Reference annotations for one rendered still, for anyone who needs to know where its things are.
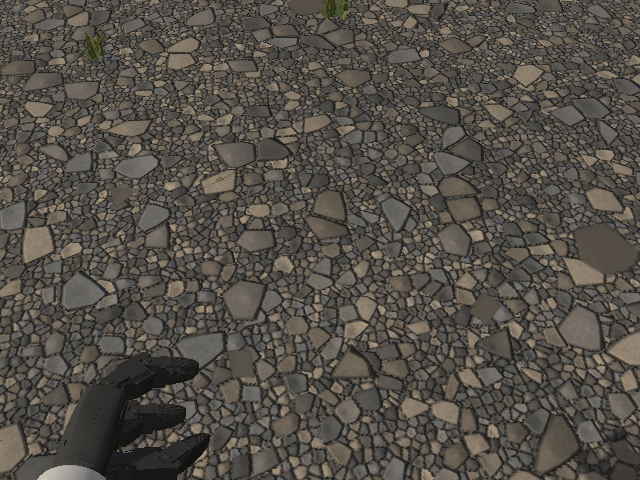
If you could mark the left robot hand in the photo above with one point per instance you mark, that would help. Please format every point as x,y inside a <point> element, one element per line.
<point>104,419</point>

